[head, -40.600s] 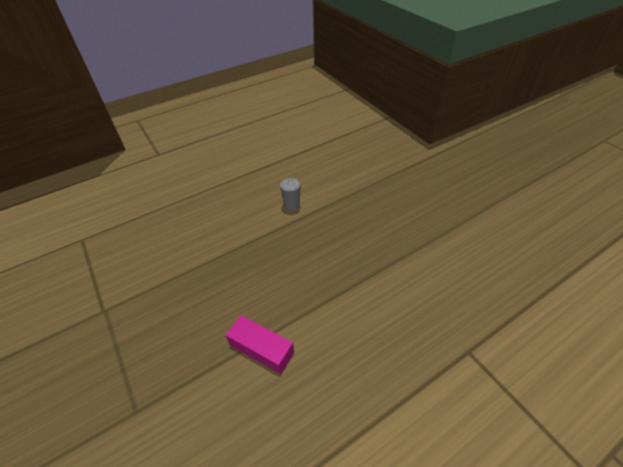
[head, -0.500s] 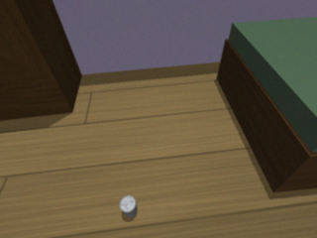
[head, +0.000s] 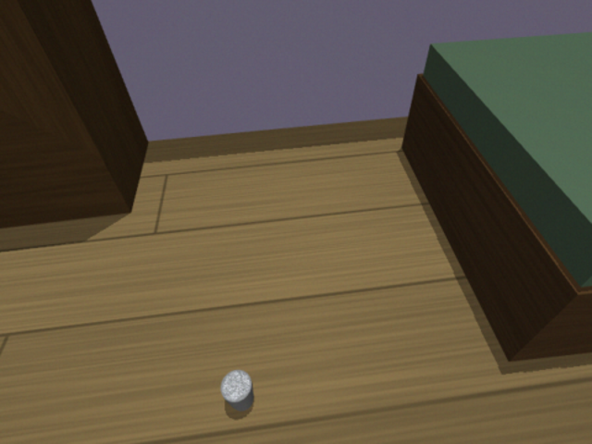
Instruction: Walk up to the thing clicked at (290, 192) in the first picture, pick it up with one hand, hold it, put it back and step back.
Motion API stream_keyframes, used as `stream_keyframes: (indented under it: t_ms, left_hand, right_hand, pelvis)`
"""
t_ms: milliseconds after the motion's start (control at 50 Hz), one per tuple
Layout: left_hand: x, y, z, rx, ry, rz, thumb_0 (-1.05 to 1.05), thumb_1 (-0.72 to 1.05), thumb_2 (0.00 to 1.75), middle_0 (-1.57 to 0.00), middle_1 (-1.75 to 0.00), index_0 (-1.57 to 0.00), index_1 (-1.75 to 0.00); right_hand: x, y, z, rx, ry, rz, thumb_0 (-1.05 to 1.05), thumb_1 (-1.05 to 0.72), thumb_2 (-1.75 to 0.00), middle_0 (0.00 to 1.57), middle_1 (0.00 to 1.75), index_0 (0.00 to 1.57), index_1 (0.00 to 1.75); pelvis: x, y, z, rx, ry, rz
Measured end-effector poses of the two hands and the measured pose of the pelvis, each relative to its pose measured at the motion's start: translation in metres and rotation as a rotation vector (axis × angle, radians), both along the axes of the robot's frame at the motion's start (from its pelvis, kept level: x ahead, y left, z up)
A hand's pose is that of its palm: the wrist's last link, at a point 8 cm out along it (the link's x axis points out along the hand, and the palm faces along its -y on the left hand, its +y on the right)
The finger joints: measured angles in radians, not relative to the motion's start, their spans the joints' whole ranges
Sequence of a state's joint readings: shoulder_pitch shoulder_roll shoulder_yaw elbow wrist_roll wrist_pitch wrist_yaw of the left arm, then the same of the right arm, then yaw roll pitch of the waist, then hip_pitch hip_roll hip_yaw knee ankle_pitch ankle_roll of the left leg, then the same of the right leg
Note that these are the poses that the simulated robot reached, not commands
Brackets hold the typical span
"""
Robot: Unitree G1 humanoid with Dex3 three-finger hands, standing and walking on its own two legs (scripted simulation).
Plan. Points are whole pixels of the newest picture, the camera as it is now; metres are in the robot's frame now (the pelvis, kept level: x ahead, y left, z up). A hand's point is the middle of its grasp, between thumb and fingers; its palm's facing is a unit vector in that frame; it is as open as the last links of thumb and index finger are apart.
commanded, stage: stand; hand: left
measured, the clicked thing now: (239, 392) +0.42 +0.23 -0.72
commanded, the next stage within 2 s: step back in 0.34 s
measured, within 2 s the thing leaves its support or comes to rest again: neither
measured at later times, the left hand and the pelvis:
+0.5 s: hand out of the picture +0.07 +0.27 -0.17, palm faces -0.01 -0.93 -0.36, open 7.4 cm; pelvis -0.02 +0.01 -0.01, yaw +0 degrees
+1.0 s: hand out of the picture -0.06 +0.25 -0.16, palm faces -0.05 -0.91 -0.41, open 7.4 cm; pelvis -0.13 -0.01 -0.02, yaw -3 degrees
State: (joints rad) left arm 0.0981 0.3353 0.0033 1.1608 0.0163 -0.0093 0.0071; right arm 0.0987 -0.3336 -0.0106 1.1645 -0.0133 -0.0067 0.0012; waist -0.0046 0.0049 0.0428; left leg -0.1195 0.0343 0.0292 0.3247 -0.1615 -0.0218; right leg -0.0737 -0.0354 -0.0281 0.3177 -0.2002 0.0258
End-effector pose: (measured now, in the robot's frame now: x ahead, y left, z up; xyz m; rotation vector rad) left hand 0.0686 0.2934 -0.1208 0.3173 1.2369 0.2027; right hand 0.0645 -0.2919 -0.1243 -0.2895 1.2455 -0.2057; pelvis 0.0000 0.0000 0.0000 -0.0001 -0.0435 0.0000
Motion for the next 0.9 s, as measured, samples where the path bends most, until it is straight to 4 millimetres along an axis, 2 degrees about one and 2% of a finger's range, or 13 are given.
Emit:
stream_keyframes:
  t_ms: [360,520,660,760,820,900]
  left_hand:
    - [-0.005,0.001,-0.002,-0.007,0.014,0.01,0.0,0.91,0.89,-0.2,-0.3,-0.2,-0.3]
    - [-0.006,0.022,-0.009,0.025,-0.007,0.003,0.0,0.9,0.89,-0.2,-0.3,-0.2,-0.3]
    - [-0.004,0.04,-0.018,0.051,-0.05,-0.028,0.0,0.91,0.89,-0.2,-0.3,-0.2,-0.3]
    - [-0.025,0.032,-0.014,0.055,-0.058,-0.035,0.0,0.91,0.89,-0.2,-0.3,-0.2,-0.3]
    - [-0.05,0.022,-0.015,0.061,-0.04,-0.046,0.0,0.91,0.89,-0.2,-0.3,-0.2,-0.3]
    - [-0.092,0.008,-0.017,0.076,0.003,-0.05,0.0,0.91,0.89,-0.2,-0.3,-0.2,-0.3]
  right_hand:
    - [-0.001,-0.001,0.001,0.002,0.004,-0.004,0.01,-0.9,-0.9,0.2,0.3,0.21,0.3]
    - [-0.007,-0.011,-0.003,-0.034,-0.003,-0.01,0.0,-0.9,-0.9,0.2,0.3,0.21,0.3]
    - [-0.029,-0.01,-0.006,-0.067,-0.02,0.005,0.0,-0.9,-0.9,0.2,0.3,0.21,0.3]
    - [-0.045,-0.013,-0.007,-0.068,-0.048,0.021,0.01,-0.9,-0.9,0.2,0.3,0.21,0.3]
    - [-0.05,-0.019,-0.014,-0.059,-0.086,0.025,0.01,-0.9,-0.9,0.2,0.3,0.21,0.3]
    - [-0.062,-0.028,-0.028,-0.034,-0.116,0.011,0.01,-0.9,-0.9,0.2,0.3,0.21,0.3]
  pelvis:
    - [0.0,0.0,0.0,-0.001,0.003,-0.003]
    - [-0.027,0.007,-0.013,-0.014,0.019,0.001]
    - [-0.054,0.016,-0.026,-0.01,0.01,-0.003]
    - [-0.074,0.008,-0.026,-0.009,0.018,-0.02]
    - [-0.088,0.001,-0.031,-0.003,0.021,-0.041]
    - [-0.109,-0.009,-0.038,-0.02,0.003,-0.042]
